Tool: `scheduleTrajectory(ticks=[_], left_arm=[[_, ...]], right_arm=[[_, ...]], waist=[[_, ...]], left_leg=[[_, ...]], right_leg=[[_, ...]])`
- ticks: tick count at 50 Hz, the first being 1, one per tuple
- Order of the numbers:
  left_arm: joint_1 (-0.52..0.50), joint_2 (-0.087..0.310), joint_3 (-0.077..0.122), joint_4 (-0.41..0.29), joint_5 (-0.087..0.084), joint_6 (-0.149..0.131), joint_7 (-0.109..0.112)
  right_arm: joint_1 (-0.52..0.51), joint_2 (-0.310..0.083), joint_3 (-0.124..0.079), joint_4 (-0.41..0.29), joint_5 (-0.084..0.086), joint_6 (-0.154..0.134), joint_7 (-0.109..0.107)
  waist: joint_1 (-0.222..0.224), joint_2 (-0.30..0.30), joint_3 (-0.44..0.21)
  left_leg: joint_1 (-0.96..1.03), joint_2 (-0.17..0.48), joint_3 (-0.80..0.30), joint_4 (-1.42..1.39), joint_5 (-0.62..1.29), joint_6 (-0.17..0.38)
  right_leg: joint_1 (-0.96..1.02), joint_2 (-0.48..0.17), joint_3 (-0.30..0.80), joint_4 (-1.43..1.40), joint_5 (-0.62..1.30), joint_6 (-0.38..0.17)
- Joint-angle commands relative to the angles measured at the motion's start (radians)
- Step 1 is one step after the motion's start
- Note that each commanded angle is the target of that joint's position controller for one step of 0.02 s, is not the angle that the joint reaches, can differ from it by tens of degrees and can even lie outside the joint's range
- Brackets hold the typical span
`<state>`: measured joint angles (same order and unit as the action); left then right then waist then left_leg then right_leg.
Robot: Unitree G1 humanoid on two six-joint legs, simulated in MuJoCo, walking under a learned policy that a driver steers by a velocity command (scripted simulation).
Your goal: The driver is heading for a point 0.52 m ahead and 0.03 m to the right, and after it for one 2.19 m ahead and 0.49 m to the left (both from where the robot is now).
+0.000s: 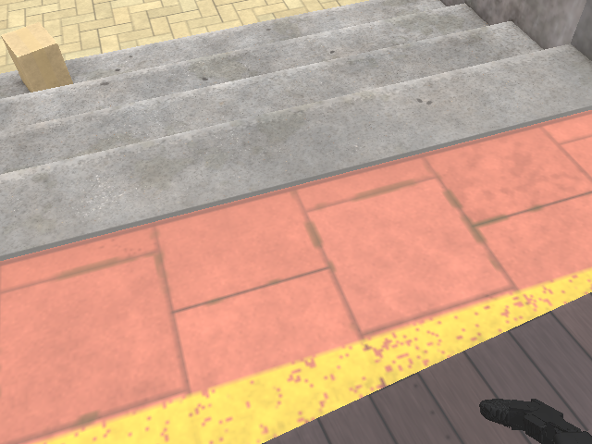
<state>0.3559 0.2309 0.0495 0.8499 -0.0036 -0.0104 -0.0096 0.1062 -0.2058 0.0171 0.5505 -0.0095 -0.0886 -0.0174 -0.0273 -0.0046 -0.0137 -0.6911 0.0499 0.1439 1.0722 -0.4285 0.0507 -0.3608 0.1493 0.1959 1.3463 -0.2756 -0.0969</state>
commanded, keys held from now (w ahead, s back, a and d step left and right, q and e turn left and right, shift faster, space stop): w+e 0.38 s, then w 0.10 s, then w+q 0.52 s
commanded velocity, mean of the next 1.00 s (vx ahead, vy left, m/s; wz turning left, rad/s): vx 0.50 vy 0.00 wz -0.17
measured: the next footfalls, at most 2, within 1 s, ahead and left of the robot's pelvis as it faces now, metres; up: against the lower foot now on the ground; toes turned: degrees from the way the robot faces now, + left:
right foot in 0.40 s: +0.33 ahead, -0.17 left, +0.00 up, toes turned -17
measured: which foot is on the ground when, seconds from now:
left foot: down 0.00-0.40, up 0.42-1.00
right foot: up 0.00-0.38, down 0.40-1.00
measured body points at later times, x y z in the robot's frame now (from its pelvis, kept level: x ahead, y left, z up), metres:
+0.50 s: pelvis +0.25 -0.08 +0.07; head +0.27 -0.10 +0.52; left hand +0.46 +0.14 -0.02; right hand +0.27 -0.38 -0.05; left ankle +0.17 +0.10 -0.55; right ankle +0.29 -0.16 -0.66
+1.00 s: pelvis +0.55 -0.12 -0.02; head +0.58 -0.13 +0.43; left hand +0.59 +0.16 -0.13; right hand +0.74 -0.36 -0.11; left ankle +0.73 -0.03 -0.74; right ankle +0.30 -0.16 -0.65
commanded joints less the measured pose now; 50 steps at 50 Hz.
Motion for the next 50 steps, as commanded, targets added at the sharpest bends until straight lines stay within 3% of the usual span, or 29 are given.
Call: scheduleTrajectory(ticks=[1,2,3,4,5,6,8,10,12,16,17,19,20,21,22,23,25,27,31,33,34,35,36,37,39,41,46,48,50], left_arm=[[-0.132,-0.004,-0.007,-0.217,-0.017,-0.005,-0.033],[-0.069,-0.001,-0.008,-0.212,-0.026,0.016,-0.033],[-0.016,-0.013,-0.013,-0.202,-0.043,0.030,-0.029],[-0.020,-0.024,-0.021,-0.216,-0.049,0.033,-0.019],[-0.054,-0.023,-0.023,-0.236,-0.041,0.031,-0.013],[-0.091,0.001,-0.025,-0.259,-0.025,0.030,-0.008],[-0.173,0.017,-0.028,-0.294,-0.016,0.020,-0.008],[-0.210,0.041,-0.015,-0.294,-0.020,0.005,-0.020],[-0.276,0.056,-0.008,-0.305,-0.025,0.002,-0.033],[-0.346,0.079,0.012,-0.329,-0.021,0.010,-0.051],[-0.314,0.094,0.025,-0.322,-0.017,0.012,-0.052],[-0.071,0.162,0.077,-0.255,-0.017,0.013,-0.046],[0.105,0.236,0.114,-0.215,-0.022,0.016,-0.032],[0.082,0.354,0.128,-0.225,-0.026,0.002,-0.021],[0.071,0.261,0.095,-0.257,-0.023,-0.025,-0.033],[0.051,0.193,0.072,-0.231,-0.017,-0.043,-0.038],[-0.056,0.121,0.046,-0.234,-0.007,-0.054,-0.032],[-0.089,0.087,0.029,-0.232,0.011,-0.068,-0.026],[-0.035,0.151,0.048,-0.179,0.019,-0.083,0.000],[-0.036,0.170,0.051,-0.176,0.036,-0.098,0.009],[-0.042,0.162,0.048,-0.175,0.031,-0.106,0.013],[0.006,0.137,0.045,-0.150,0.020,-0.113,0.021],[-0.007,0.136,0.041,-0.148,0.017,-0.115,0.028],[-0.004,0.139,0.043,-0.138,0.004,-0.116,0.038],[0.019,0.125,0.043,-0.129,0.010,-0.111,0.053],[0.054,0.128,0.046,-0.123,0.009,-0.100,0.056],[0.118,0.134,0.050,-0.138,0.003,-0.061,0.074],[0.102,0.150,0.046,-0.151,-0.005,-0.050,0.085],[0.127,0.178,0.046,-0.134,-0.010,-0.045,0.085]], right_arm=[[0.173,0.033,-0.025,0.113,0.007,0.004,-0.012],[0.126,0.069,-0.019,0.136,-0.010,-0.006,0.000],[0.096,0.068,-0.024,0.159,-0.008,-0.011,0.011],[0.105,0.030,-0.040,0.184,0.002,-0.010,0.019],[0.123,0.021,-0.047,0.209,0.001,-0.010,0.023],[0.135,-0.037,-0.063,0.215,-0.002,-0.011,0.021],[0.130,-0.101,-0.082,0.214,-0.009,-0.009,-0.006],[0.119,-0.187,-0.105,0.199,-0.010,-0.023,-0.019],[0.139,-0.239,-0.125,0.195,0.015,-0.022,-0.023],[0.198,-0.263,-0.140,0.213,0.039,0.014,-0.008],[0.195,-0.270,-0.143,0.216,0.042,0.019,-0.002],[0.166,-0.269,-0.140,0.218,0.057,0.035,0.010],[0.180,-0.228,-0.126,0.207,0.038,0.030,0.007],[0.204,-0.099,-0.084,0.129,0.004,0.008,0.005],[0.128,-0.160,-0.088,0.105,0.036,-0.027,0.013],[0.066,-0.199,-0.101,0.091,0.073,-0.043,0.022],[0.091,-0.181,-0.097,0.125,0.033,-0.052,0.011],[0.143,-0.196,-0.111,0.157,0.036,-0.027,0.017],[0.066,-0.118,-0.086,0.152,0.009,0.009,0.025],[0.057,-0.153,-0.103,0.170,0.017,0.003,0.037],[0.041,-0.150,-0.104,0.173,0.018,0.000,0.041],[0.020,-0.154,-0.113,0.167,0.037,-0.003,0.049],[-0.003,-0.154,-0.114,0.158,0.038,-0.002,0.055],[-0.048,-0.133,-0.109,0.141,0.024,-0.001,0.059],[-0.083,-0.109,-0.102,0.125,0.007,-0.003,0.080],[-0.104,-0.098,-0.097,0.109,0.016,0.007,0.098],[-0.199,-0.081,-0.077,0.055,0.021,0.015,0.151],[-0.199,-0.072,-0.069,0.057,0.022,0.017,0.154],[-0.082,-0.111,-0.088,0.091,0.010,0.016,0.143]], waist=[[0.013,0.004,0.066],[0.078,0.000,0.082],[0.113,0.033,0.101],[0.113,0.048,0.118],[0.103,0.033,0.124],[0.092,0.033,0.135],[0.067,0.083,0.109],[0.048,0.103,0.021],[0.006,0.084,0.016],[-0.039,0.087,0.065],[-0.020,0.098,0.059],[0.115,0.066,-0.054],[0.186,0.007,-0.130],[0.092,-0.273,-0.157],[0.128,-0.156,-0.279],[0.132,-0.105,-0.157],[0.061,-0.035,-0.069],[0.019,-0.038,-0.064],[0.028,-0.017,-0.007],[0.028,-0.017,-0.013],[0.036,-0.048,-0.013],[0.047,-0.060,-0.005],[0.041,-0.033,0.033],[0.050,-0.044,0.059],[0.072,-0.040,0.062],[0.095,-0.044,0.080],[0.175,0.022,0.132],[0.180,0.006,0.126],[0.127,-0.011,0.061]], left_leg=[[0.333,0.308,-0.626,-0.671,-0.141,0.156],[0.236,0.249,-0.459,-0.673,-0.087,0.090],[0.196,0.217,-0.343,-0.704,-0.037,0.057],[0.223,0.201,-0.243,-0.748,0.018,0.046],[0.229,0.194,-0.181,-0.764,0.064,0.039],[0.232,0.188,-0.120,-0.799,0.098,0.067],[0.279,0.160,-0.016,-0.861,0.170,0.087],[0.389,0.179,0.011,-0.876,0.278,0.092],[0.513,0.226,0.022,-0.893,0.284,0.101],[0.700,0.286,0.036,-0.851,0.395,0.096],[0.715,0.281,0.058,-0.792,0.546,0.089],[0.661,0.208,0.130,-0.453,0.831,0.054],[0.430,0.172,0.132,-0.168,0.628,0.011],[-0.009,-0.005,0.062,0.201,-0.066,-0.061],[-0.107,-0.043,-0.194,0.347,-0.110,-0.056],[-0.184,-0.001,-0.207,0.363,-0.020,-0.036],[-0.085,0.078,-0.210,0.229,0.113,-0.016],[0.024,0.107,-0.228,0.140,0.188,-0.011],[0.000,0.074,-0.210,-0.041,0.309,-0.038],[0.046,0.030,-0.215,-0.135,0.536,-0.034],[0.064,0.019,-0.210,-0.176,0.607,-0.028],[-0.020,0.025,-0.291,-0.197,0.641,-0.018],[-0.011,0.003,-0.282,-0.304,0.698,-0.009],[0.013,-0.007,-0.266,-0.373,0.775,-0.007],[0.031,-0.012,-0.255,-0.437,0.879,0.002],[-0.020,-0.012,-0.270,-0.466,0.852,0.009],[-0.209,-0.001,-0.218,-0.586,0.731,-0.017],[-0.114,-0.008,-0.153,-0.641,0.705,-0.022],[0.153,-0.069,-0.064,-0.639,0.649,0.018]], right_leg=[[-0.516,-0.122,-0.078,0.545,-0.076,-0.011],[-0.430,-0.164,-0.065,0.490,-0.030,-0.021],[-0.396,-0.167,-0.066,0.447,-0.024,-0.021],[-0.415,-0.173,-0.084,0.350,-0.013,-0.012],[-0.429,-0.179,-0.081,0.281,0.047,-0.007],[-0.422,-0.186,-0.116,0.129,0.098,0.013],[-0.350,-0.186,-0.192,-0.182,0.115,0.059],[-0.245,-0.215,-0.200,-0.348,0.189,0.075],[-0.234,-0.229,-0.227,-0.505,0.174,0.067],[-0.243,-0.213,-0.280,-0.669,0.093,0.016],[-0.192,-0.187,-0.306,-0.685,0.051,-0.003],[0.129,-0.081,-0.371,-0.791,0.075,-0.058],[0.419,-0.130,-0.225,-0.798,0.075,-0.104],[0.642,-0.398,0.370,-0.953,-0.190,-0.275],[0.657,-0.495,0.673,-1.142,-0.373,-0.320],[0.590,-0.492,0.535,-1.148,-0.259,-0.273],[0.367,-0.409,0.243,-1.094,0.032,-0.206],[0.265,-0.364,0.115,-1.115,0.170,-0.176],[0.213,-0.341,-0.064,-1.131,0.458,-0.149],[0.179,-0.305,-0.161,-1.100,0.446,-0.107],[0.168,-0.299,-0.186,-1.095,0.427,-0.088],[0.256,-0.341,-0.151,-1.057,0.377,-0.073],[0.215,-0.311,-0.201,-1.067,0.313,-0.052],[0.191,-0.307,-0.223,-1.033,0.258,-0.040],[0.184,-0.325,-0.241,-0.956,0.187,-0.043],[0.232,-0.355,-0.217,-0.872,0.161,-0.060],[0.419,-0.425,-0.178,-0.673,0.276,-0.050],[0.387,-0.418,-0.206,-0.609,0.382,-0.028],[0.308,-0.401,-0.250,-0.422,0.660,-0.007]])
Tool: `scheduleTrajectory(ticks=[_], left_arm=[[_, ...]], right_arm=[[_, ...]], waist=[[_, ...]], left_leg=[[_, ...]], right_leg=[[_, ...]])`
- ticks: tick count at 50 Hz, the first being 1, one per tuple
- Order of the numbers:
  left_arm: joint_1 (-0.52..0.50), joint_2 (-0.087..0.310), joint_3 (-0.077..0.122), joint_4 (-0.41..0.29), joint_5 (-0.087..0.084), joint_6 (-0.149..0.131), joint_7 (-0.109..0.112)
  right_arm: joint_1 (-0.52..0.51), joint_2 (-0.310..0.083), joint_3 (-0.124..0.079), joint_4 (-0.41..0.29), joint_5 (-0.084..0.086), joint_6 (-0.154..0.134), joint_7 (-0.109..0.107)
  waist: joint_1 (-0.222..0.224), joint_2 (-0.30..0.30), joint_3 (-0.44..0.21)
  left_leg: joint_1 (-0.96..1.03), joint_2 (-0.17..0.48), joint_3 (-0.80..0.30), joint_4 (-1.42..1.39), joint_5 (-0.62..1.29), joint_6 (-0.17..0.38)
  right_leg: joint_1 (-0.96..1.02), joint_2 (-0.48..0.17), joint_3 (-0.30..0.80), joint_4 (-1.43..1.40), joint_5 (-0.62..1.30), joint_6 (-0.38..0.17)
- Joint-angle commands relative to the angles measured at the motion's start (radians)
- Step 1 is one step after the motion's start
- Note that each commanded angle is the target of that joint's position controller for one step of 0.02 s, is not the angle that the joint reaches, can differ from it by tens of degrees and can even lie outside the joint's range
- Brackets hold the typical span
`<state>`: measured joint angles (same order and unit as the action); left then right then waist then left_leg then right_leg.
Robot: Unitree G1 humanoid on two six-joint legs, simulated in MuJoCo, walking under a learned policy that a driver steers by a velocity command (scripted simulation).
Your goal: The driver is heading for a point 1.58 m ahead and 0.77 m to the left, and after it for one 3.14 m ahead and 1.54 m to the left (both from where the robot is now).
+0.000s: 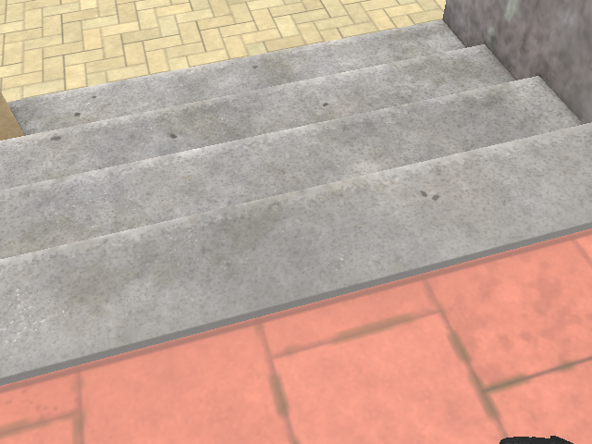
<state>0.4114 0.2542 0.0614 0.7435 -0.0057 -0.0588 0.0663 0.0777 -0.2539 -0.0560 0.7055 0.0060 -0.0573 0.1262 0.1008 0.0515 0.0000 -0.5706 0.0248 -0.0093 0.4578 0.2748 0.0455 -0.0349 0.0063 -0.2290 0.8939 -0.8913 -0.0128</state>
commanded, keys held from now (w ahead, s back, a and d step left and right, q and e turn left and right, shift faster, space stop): w+q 1.00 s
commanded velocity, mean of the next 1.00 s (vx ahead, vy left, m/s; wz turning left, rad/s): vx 0.50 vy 0.00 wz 0.57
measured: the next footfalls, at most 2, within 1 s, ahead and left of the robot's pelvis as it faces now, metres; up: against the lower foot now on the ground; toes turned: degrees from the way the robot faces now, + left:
left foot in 0.04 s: +0.20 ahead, +0.11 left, -0.14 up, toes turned +3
right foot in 0.44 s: +0.51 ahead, -0.11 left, -0.14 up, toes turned +21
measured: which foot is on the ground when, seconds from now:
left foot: up 0.00-0.02, down 0.04-0.44, up 0.46-0.98, down 1.00-1.00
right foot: down 0.00-0.04, up 0.06-0.42, down 0.44-1.00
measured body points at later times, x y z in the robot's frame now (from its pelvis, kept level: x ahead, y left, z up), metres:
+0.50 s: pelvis +0.34 -0.03 -0.06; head +0.35 -0.04 +0.39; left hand +0.46 +0.27 -0.11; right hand +0.50 -0.28 -0.18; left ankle +0.17 +0.08 -0.71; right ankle +0.47 -0.12 -0.78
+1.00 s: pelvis +0.57 +0.11 -0.06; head +0.58 +0.11 +0.39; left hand +0.40 +0.28 -0.20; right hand +0.88 +0.06 -0.14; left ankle +0.61 +0.27 -0.77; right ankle +0.47 -0.13 -0.77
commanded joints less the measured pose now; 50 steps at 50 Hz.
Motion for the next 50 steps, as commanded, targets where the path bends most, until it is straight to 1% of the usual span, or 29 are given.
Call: scheduleTrajectory(ticks=[1,2,3,4,5,6,7,8,10,11,12,13,14,15,17,19,21,22,23,24,26,27,30,36,37,40,45,48,50], left_arm=[[0.048,0.169,0.035,-0.016,-0.005,-0.005,0.001],[-0.002,0.149,0.027,-0.009,-0.008,-0.028,-0.018],[0.077,0.018,-0.007,-0.033,0.010,-0.053,-0.031],[0.130,0.090,-0.031,-0.066,-0.035,-0.079,-0.049],[-0.012,0.126,-0.031,-0.143,-0.059,-0.088,-0.049],[-0.099,0.106,-0.037,-0.197,-0.060,-0.085,-0.040],[-0.167,0.100,-0.038,-0.203,-0.035,-0.071,-0.019],[-0.154,0.101,-0.040,-0.206,-0.009,-0.061,-0.013],[-0.118,0.070,-0.041,-0.198,0.009,-0.036,-0.017],[-0.160,0.069,-0.039,-0.219,-0.002,-0.035,-0.018],[-0.204,0.072,-0.041,-0.250,0.024,-0.044,-0.016],[-0.206,0.086,-0.033,-0.243,0.055,-0.054,-0.020],[-0.247,0.053,-0.035,-0.240,0.059,-0.058,-0.027],[-0.259,0.031,-0.035,-0.242,0.033,-0.056,-0.033],[-0.257,0.066,-0.021,-0.248,-0.016,-0.039,-0.033],[-0.286,0.103,0.000,-0.255,-0.019,-0.037,-0.036],[-0.190,0.121,0.025,-0.236,-0.008,-0.043,-0.044],[-0.052,0.168,0.039,-0.224,0.009,-0.049,-0.046],[0.056,0.287,0.069,-0.185,0.034,-0.044,-0.058],[0.091,0.233,0.065,-0.169,0.020,-0.047,-0.068],[-0.032,0.150,0.040,-0.172,0.025,-0.037,-0.059],[-0.100,0.116,0.030,-0.166,0.028,-0.034,-0.058],[-0.162,0.083,0.025,-0.134,0.023,-0.046,-0.055],[-0.094,0.136,0.052,-0.041,0.017,-0.049,-0.039],[-0.065,0.002,-0.008,-0.069,0.108,-0.083,-0.072],[0.004,0.086,-0.001,-0.019,0.092,-0.080,-0.093],[0.050,0.114,-0.014,0.059,0.093,-0.063,-0.098],[0.019,0.168,-0.004,0.085,0.093,-0.060,-0.088],[-0.001,0.213,0.006,0.099,0.110,-0.063,-0.091]], right_arm=[[0.118,-0.113,-0.043,-0.016,0.008,-0.017,-0.019],[0.315,-0.179,-0.074,0.041,0.010,-0.018,-0.045],[0.440,-0.265,-0.075,0.085,-0.018,-0.011,-0.063],[0.537,-0.255,-0.069,0.080,0.005,-0.007,-0.065],[0.602,-0.255,-0.076,0.096,0.010,0.014,-0.083],[0.488,-0.252,-0.076,0.097,0.027,0.027,-0.104],[0.336,-0.192,-0.053,0.058,0.035,0.033,-0.118],[0.245,-0.175,-0.036,0.033,0.022,0.026,-0.124],[0.150,-0.160,-0.025,0.024,0.001,0.002,-0.105],[0.110,-0.146,-0.020,0.012,-0.006,-0.016,-0.109],[0.074,-0.168,-0.026,-0.006,-0.005,-0.025,-0.128],[0.049,-0.181,-0.032,-0.020,-0.001,-0.023,-0.145],[0.097,-0.176,-0.034,-0.004,0.003,-0.019,-0.158],[0.155,-0.182,-0.036,0.014,0.010,-0.016,-0.160],[0.182,-0.176,-0.041,0.022,0.032,-0.011,-0.161],[0.234,-0.155,-0.046,0.027,0.032,0.009,-0.155],[0.288,-0.110,-0.039,0.031,0.015,0.024,-0.146],[0.301,-0.029,-0.014,0.013,0.000,0.019,-0.135],[0.446,0.042,0.008,-0.024,0.028,-0.005,-0.124],[0.403,-0.053,-0.009,-0.013,0.041,-0.008,-0.125],[0.190,-0.122,-0.035,-0.054,0.023,0.010,-0.137],[0.152,-0.128,-0.041,-0.067,0.009,0.017,-0.137],[0.186,-0.094,-0.049,-0.064,0.015,0.045,-0.125],[0.065,-0.055,-0.038,-0.088,0.003,0.052,-0.116],[0.177,-0.013,0.014,-0.008,-0.115,0.003,-0.047],[0.008,-0.036,0.006,-0.040,-0.060,-0.031,-0.005],[-0.068,-0.049,0.022,-0.073,-0.069,-0.029,-0.024],[-0.052,-0.090,0.007,-0.088,-0.063,-0.039,-0.039],[0.123,-0.158,-0.028,-0.051,-0.039,-0.057,-0.054]], waist=[[-0.099,-0.085,-0.028],[-0.232,-0.032,-0.096],[-0.222,0.278,-0.238],[-0.280,0.162,-0.574],[-0.331,0.067,-0.636],[-0.256,-0.028,-0.498],[-0.206,-0.120,-0.333],[-0.139,-0.165,-0.230],[-0.020,-0.159,-0.022],[0.000,-0.104,0.076],[0.001,-0.058,0.100],[-0.008,-0.082,0.067],[-0.044,-0.041,0.005],[-0.065,0.002,-0.043],[-0.077,0.061,-0.048],[-0.104,0.054,-0.033],[-0.066,0.068,-0.064],[-0.007,-0.031,-0.163],[-0.070,-0.464,-0.298],[-0.031,-0.374,-0.272],[-0.023,-0.178,-0.069],[-0.049,-0.172,-0.020],[-0.107,-0.203,-0.018],[-0.076,-0.129,-0.024],[-0.060,-0.118,-0.060],[-0.008,-0.105,0.026],[-0.016,-0.143,0.089],[-0.070,-0.174,0.079],[-0.177,-0.141,-0.036]], left_leg=[[0.275,-0.059,0.098,-0.014,-0.044,0.068],[0.604,-0.042,0.088,-0.064,0.164,0.144],[1.128,0.173,-0.175,0.269,0.684,0.303],[1.381,0.342,-0.525,0.307,0.529,0.515],[1.397,0.348,-0.653,0.094,0.059,0.497],[1.250,0.328,-0.702,-0.035,-0.348,0.427],[1.007,0.328,-0.701,-0.095,-0.468,0.382],[0.729,0.351,-0.700,-0.128,-0.435,0.389],[0.242,0.276,-0.569,-0.126,-0.459,0.339],[0.096,0.186,-0.463,-0.171,-0.470,0.286],[-0.024,0.111,-0.374,-0.206,-0.392,0.258],[-0.166,-0.004,-0.218,-0.204,-0.339,0.206],[-0.202,-0.035,-0.179,-0.199,-0.353,0.189],[-0.132,-0.004,-0.195,-0.209,-0.368,0.188],[0.094,0.041,-0.264,-0.155,-0.437,0.164],[0.233,0.068,-0.345,-0.050,-0.538,0.133],[0.242,0.022,-0.350,0.109,-0.563,0.085],[0.134,-0.050,-0.260,0.409,-0.648,0.040],[-0.168,-0.160,-0.158,0.805,-0.891,-0.017],[-0.327,-0.100,-0.196,0.974,-0.831,-0.030],[-0.347,-0.017,-0.138,0.981,-0.627,-0.027],[-0.293,0.011,-0.134,0.909,-0.578,-0.028],[-0.162,0.035,-0.113,0.810,-0.521,-0.039],[-0.234,0.042,-0.118,0.537,-0.359,-0.052],[-0.270,0.072,-0.058,0.499,-0.254,-0.070],[-0.293,0.062,-0.020,0.393,-0.220,-0.058],[-0.187,0.032,0.035,0.228,-0.305,0.019],[-0.048,-0.042,0.084,0.171,-0.390,0.065],[0.348,-0.138,0.130,0.133,-0.293,0.120]], right_leg=[[-0.120,-0.248,0.164,0.238,1.333,-0.077],[-0.335,-0.165,0.094,0.578,1.152,-0.017],[-0.832,-0.010,0.111,1.163,0.027,0.076],[-0.952,0.009,0.344,1.275,0.006,0.112],[-1.047,-0.001,0.377,1.197,0.119,0.123],[-1.144,-0.051,0.339,1.104,0.245,0.101],[-1.167,-0.077,0.300,1.063,0.305,0.103],[-1.069,-0.090,0.308,1.022,0.322,0.101],[-0.924,-0.151,0.344,0.833,0.266,0.067],[-0.910,-0.164,0.344,0.637,0.449,0.056],[-0.801,-0.155,0.318,0.418,0.611,0.078],[-0.530,-0.131,0.284,0.114,0.839,0.085],[-0.340,-0.077,0.248,-0.010,1.021,0.108],[-0.277,-0.049,0.253,-0.073,1.104,0.126],[-0.337,-0.046,0.307,-0.252,1.043,0.129],[-0.361,-0.033,0.296,-0.332,0.918,0.107],[-0.216,-0.031,0.271,-0.335,0.767,0.047],[-0.006,-0.179,0.413,-0.320,0.735,-0.013],[0.265,-0.442,0.967,-0.519,0.521,-0.199],[0.266,-0.455,1.166,-0.608,0.209,-0.222],[0.033,-0.359,0.818,-0.603,0.333,-0.155],[-0.083,-0.308,0.680,-0.603,0.479,-0.146],[-0.200,-0.253,0.473,-0.665,0.658,-0.131],[-0.047,-0.306,0.302,-0.708,0.852,-0.151],[0.052,-0.341,0.303,-0.765,0.759,-0.217],[0.083,-0.309,0.202,-0.765,0.812,-0.202],[0.136,-0.332,0.091,-0.756,0.919,-0.168],[0.174,-0.351,0.040,-0.660,1.248,-0.159],[0.027,-0.278,-0.064,-0.354,1.515,-0.104]])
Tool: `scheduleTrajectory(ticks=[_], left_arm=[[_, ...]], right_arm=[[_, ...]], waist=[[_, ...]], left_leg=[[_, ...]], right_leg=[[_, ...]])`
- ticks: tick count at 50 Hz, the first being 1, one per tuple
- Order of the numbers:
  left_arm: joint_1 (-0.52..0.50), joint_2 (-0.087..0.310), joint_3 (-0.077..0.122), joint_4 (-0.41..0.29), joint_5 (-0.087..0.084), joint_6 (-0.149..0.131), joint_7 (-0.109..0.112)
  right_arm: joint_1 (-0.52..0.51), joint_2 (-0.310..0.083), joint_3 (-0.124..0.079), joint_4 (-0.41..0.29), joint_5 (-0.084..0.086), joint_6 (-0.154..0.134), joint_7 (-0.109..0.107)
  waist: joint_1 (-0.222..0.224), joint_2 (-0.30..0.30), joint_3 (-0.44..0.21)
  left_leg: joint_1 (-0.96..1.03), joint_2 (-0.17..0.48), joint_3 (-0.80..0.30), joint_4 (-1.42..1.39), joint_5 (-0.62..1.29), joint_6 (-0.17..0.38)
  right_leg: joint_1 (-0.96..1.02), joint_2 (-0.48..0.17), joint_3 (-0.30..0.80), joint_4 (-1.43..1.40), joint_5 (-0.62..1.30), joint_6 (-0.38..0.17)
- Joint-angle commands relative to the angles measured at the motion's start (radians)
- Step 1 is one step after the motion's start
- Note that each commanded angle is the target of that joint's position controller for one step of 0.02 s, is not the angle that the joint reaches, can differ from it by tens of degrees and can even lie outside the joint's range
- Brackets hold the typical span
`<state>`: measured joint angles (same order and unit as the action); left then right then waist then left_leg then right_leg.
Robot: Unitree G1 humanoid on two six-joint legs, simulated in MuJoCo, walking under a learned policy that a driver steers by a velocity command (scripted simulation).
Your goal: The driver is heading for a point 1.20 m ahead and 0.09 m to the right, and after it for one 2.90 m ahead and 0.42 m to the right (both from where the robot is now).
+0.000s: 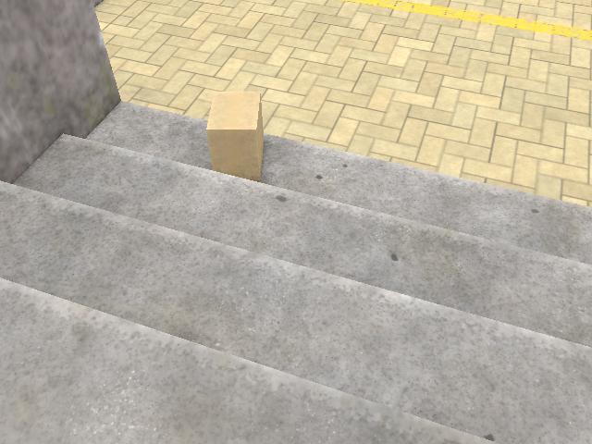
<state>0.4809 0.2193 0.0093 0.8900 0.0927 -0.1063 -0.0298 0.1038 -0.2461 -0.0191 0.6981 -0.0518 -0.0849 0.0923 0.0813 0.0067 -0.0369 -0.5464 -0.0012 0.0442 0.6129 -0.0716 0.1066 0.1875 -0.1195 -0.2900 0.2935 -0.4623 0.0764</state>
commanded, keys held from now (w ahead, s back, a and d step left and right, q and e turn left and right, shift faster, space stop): w+q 0.18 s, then w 0.72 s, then no key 0.02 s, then e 0.08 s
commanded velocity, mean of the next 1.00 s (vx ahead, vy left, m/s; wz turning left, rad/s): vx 0.49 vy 0.00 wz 0.24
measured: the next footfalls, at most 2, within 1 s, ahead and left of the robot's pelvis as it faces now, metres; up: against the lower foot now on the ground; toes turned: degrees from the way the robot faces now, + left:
right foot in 0.44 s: +0.47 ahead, -0.06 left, +0.00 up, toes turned +9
left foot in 0.96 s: +0.63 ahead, +0.20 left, +0.00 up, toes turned +15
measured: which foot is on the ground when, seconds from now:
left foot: down 0.00-0.46, up 0.48-0.94, down 0.96-1.00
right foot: down 0.00-0.02, up 0.04-0.42, down 0.44-0.96, up 0.98-1.00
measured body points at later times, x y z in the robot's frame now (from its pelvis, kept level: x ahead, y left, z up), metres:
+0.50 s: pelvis +0.32 +0.00 +0.00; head +0.34 -0.01 +0.45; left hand +0.47 +0.27 -0.08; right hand +0.36 -0.27 -0.14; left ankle +0.14 +0.10 -0.66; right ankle +0.43 -0.07 -0.72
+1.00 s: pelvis +0.54 +0.08 +0.01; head +0.56 +0.11 +0.46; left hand +0.46 +0.33 -0.14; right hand +0.78 -0.11 -0.08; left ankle +0.59 +0.18 -0.72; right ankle +0.44 -0.06 -0.69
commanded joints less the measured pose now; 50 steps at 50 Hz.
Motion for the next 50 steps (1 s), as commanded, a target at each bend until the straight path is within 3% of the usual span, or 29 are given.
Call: scheduleTrajectory(ticks=[1,2,3,4,5,6,9,11,13,15,16,17,18,19,20,21,22,23,24,25,26,28,32,39,44,46,48,49,50], left_arm=[[0.006,0.145,0.026,-0.050,0.053,-0.021,-0.004],[0.103,0.015,-0.028,-0.092,0.079,-0.035,-0.048],[-0.184,0.089,-0.003,-0.113,-0.020,-0.032,-0.063],[-0.351,0.092,0.000,-0.172,-0.048,-0.042,-0.052],[-0.361,0.141,0.013,-0.176,-0.026,-0.046,-0.024],[-0.314,0.130,0.009,-0.178,0.005,-0.046,0.001],[-0.255,0.071,-0.014,-0.175,-0.004,-0.010,0.026],[-0.255,0.073,-0.025,-0.170,-0.015,0.008,0.019],[-0.364,0.037,-0.048,-0.197,-0.023,0.022,-0.002],[-0.440,0.059,-0.051,-0.212,-0.031,0.027,-0.018],[-0.406,0.110,-0.008,-0.217,-0.091,0.036,-0.003],[-0.443,0.125,-0.007,-0.228,-0.091,0.037,0.003],[-0.461,0.122,-0.002,-0.241,-0.084,0.034,0.005],[-0.544,0.116,-0.024,-0.239,-0.008,0.015,-0.013],[-0.409,0.128,0.010,-0.229,-0.065,0.026,-0.002],[-0.308,0.150,0.020,-0.184,-0.064,0.022,0.007],[-0.162,0.192,0.039,-0.163,-0.057,0.008,0.016],[-0.037,0.288,0.064,-0.154,-0.050,0.004,0.027],[0.003,0.310,0.086,-0.119,-0.083,0.029,0.020],[-0.066,0.223,0.067,-0.134,-0.091,0.041,0.017],[-0.143,0.160,0.055,-0.147,-0.085,0.041,0.017],[-0.185,0.116,0.044,-0.129,-0.075,0.035,0.017],[-0.128,0.137,0.052,-0.085,-0.087,0.009,0.014],[-0.044,0.158,0.059,-0.029,-0.091,0.028,0.017],[-0.030,0.179,0.068,-0.012,-0.078,0.043,0.027],[-0.054,0.183,0.070,-0.013,-0.072,0.051,0.033],[-0.063,0.159,0.064,-0.010,-0.078,0.058,0.033],[-0.022,0.109,0.052,-0.045,-0.089,0.051,0.031],[0.132,0.036,0.037,-0.026,-0.101,0.057,0.036]], right_arm=[[0.304,-0.214,-0.090,0.019,0.005,-0.024,-0.050],[0.533,-0.265,-0.091,0.071,0.010,-0.008,-0.072],[0.643,-0.207,-0.082,0.128,-0.011,-0.016,-0.065],[0.585,-0.234,-0.095,0.143,-0.001,-0.041,-0.064],[0.480,-0.175,-0.074,0.141,0.019,-0.052,-0.055],[0.403,-0.099,-0.038,0.137,0.026,-0.057,-0.044],[0.138,-0.046,-0.003,0.055,0.015,-0.052,-0.027],[0.070,-0.095,-0.014,0.027,-0.006,-0.059,-0.023],[0.151,-0.143,-0.034,0.064,-0.016,-0.058,-0.007],[0.258,-0.165,-0.049,0.105,-0.016,-0.052,0.013],[0.356,-0.178,-0.063,0.152,0.093,-0.007,-0.044],[0.384,-0.159,-0.052,0.161,0.094,0.013,-0.063],[0.392,-0.157,-0.052,0.161,0.079,0.025,-0.074],[0.334,-0.130,-0.033,0.147,-0.042,-0.015,-0.019],[0.362,-0.207,-0.075,0.147,0.053,0.014,-0.066],[0.372,-0.194,-0.068,0.160,0.056,0.023,-0.085],[0.358,-0.162,-0.060,0.142,0.052,0.024,-0.094],[0.445,-0.085,-0.047,0.113,0.068,0.020,-0.100],[0.506,-0.105,-0.055,0.125,0.056,0.022,-0.098],[0.418,-0.141,-0.063,0.124,0.029,0.027,-0.100],[0.303,-0.128,-0.061,0.099,0.027,0.025,-0.093],[0.246,-0.089,-0.052,0.073,0.026,0.038,-0.083],[0.235,-0.081,-0.048,0.077,0.018,0.075,-0.086],[-0.012,-0.043,-0.020,0.020,0.024,0.068,-0.064],[-0.056,-0.090,-0.031,0.014,0.023,0.066,-0.070],[-0.017,-0.085,-0.034,0.031,0.018,0.057,-0.076],[0.237,-0.096,-0.051,0.134,0.005,0.029,-0.087],[0.363,-0.187,-0.069,0.155,-0.015,0.008,-0.095],[0.361,-0.235,-0.082,0.151,0.020,0.015,-0.097]], waist=[[-0.185,0.012,-0.210],[-0.195,0.173,-0.503],[-0.348,0.038,-0.240],[-0.339,0.065,-0.020],[-0.274,0.081,0.014],[-0.185,0.090,-0.008],[-0.024,0.035,0.032],[-0.017,0.004,0.051],[-0.074,0.009,0.072],[-0.131,0.019,0.083],[-0.114,0.081,0.097],[-0.141,0.071,0.106],[-0.146,0.055,0.109],[-0.148,-0.009,0.068],[-0.116,0.052,0.075],[-0.080,0.033,0.053],[-0.009,-0.007,-0.034],[-0.001,-0.179,-0.206],[-0.011,-0.343,-0.299],[-0.021,-0.175,-0.137],[-0.022,-0.076,-0.047],[-0.068,-0.088,0.020],[-0.098,-0.085,0.012],[-0.052,-0.088,0.075],[-0.054,-0.090,0.101],[-0.076,-0.080,0.104],[-0.169,-0.023,0.009],[-0.181,0.140,-0.101],[-0.121,0.281,-0.193]], left_leg=[[0.780,-0.053,-0.053,0.115,0.185,0.160],[1.241,0.222,-0.613,-0.053,0.084,0.395],[1.149,0.271,-0.772,-0.222,-0.033,0.308],[0.934,0.253,-0.663,-0.271,-0.134,0.228],[0.716,0.223,-0.600,-0.277,-0.163,0.219],[0.544,0.203,-0.547,-0.288,-0.134,0.220],[0.160,0.173,-0.472,-0.408,-0.154,0.219],[0.042,0.134,-0.363,-0.419,-0.139,0.182],[-0.032,0.084,-0.283,-0.411,-0.083,0.153],[0.054,0.115,-0.311,-0.370,-0.077,0.164],[0.157,0.088,-0.294,-0.376,0.096,0.104],[0.216,0.098,-0.298,-0.348,0.166,0.078],[0.284,0.112,-0.310,-0.327,0.179,0.062],[0.337,0.181,-0.370,-0.273,0.088,0.111],[0.395,0.123,-0.309,-0.257,0.185,0.057],[0.395,0.090,-0.292,-0.130,0.303,0.030],[0.348,0.044,-0.236,0.073,0.268,0.003],[0.139,-0.052,-0.139,0.413,-0.045,-0.036],[-0.041,-0.122,-0.094,0.644,-0.444,-0.048],[-0.152,-0.067,-0.145,0.718,-0.397,-0.035],[-0.151,-0.032,-0.147,0.693,-0.316,-0.034],[-0.082,0.029,-0.142,0.575,-0.262,-0.038],[-0.037,0.047,-0.108,0.445,-0.204,-0.061],[-0.014,0.067,-0.024,0.101,0.045,-0.087],[0.025,0.074,-0.040,0.059,0.008,-0.055],[0.132,0.033,-0.009,-0.004,-0.097,-0.030],[0.450,-0.023,0.021,-0.125,0.057,0.001],[0.681,0.226,-0.225,-0.173,0.306,0.063],[0.804,0.425,-0.482,-0.211,0.539,0.199]], right_leg=[[-0.483,-0.101,-0.007,0.563,0.872,-0.123],[-0.793,0.070,0.103,0.812,0.004,-0.045],[-1.063,0.157,0.287,1.037,-0.070,-0.063],[-1.188,0.101,0.380,1.089,-0.019,-0.091],[-1.103,0.052,0.405,1.069,0.035,-0.103],[-0.984,0.031,0.417,1.020,0.087,-0.122],[-0.782,0.015,0.389,0.889,0.091,-0.114],[-0.712,-0.003,0.351,0.692,0.217,-0.088],[-0.593,0.019,0.298,0.490,0.388,-0.065],[-0.616,0.047,0.289,0.399,0.535,-0.055],[-0.606,0.059,0.246,0.369,0.542,-0.057],[-0.616,0.068,0.249,0.347,0.520,-0.058],[-0.627,0.075,0.253,0.311,0.476,-0.064],[-0.662,0.070,0.290,0.298,0.498,-0.085],[-0.589,0.110,0.232,0.237,0.366,-0.093],[-0.462,0.121,0.245,0.217,0.363,-0.114],[-0.297,0.031,0.344,0.222,0.389,-0.151],[-0.002,-0.203,0.672,0.199,0.333,-0.235],[0.080,-0.301,1.019,0.058,0.208,-0.329],[-0.016,-0.267,0.965,0.023,0.132,-0.323],[-0.137,-0.228,0.820,0.011,0.183,-0.311],[-0.293,-0.150,0.633,-0.027,0.368,-0.272],[-0.319,-0.115,0.518,-0.090,0.524,-0.288],[-0.304,-0.060,0.370,-0.152,0.554,-0.278],[-0.221,-0.119,0.362,-0.090,0.590,-0.270],[-0.219,-0.112,0.338,0.010,0.763,-0.252],[-0.306,-0.018,0.284,0.358,0.914,-0.203],[-0.499,0.071,0.248,0.672,0.481,-0.153],[-0.728,0.200,0.256,0.933,-0.166,-0.123]])
Over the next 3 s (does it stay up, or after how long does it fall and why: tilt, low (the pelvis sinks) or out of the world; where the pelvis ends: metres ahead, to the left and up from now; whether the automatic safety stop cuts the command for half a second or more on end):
stays up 1.00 -0.05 -0.09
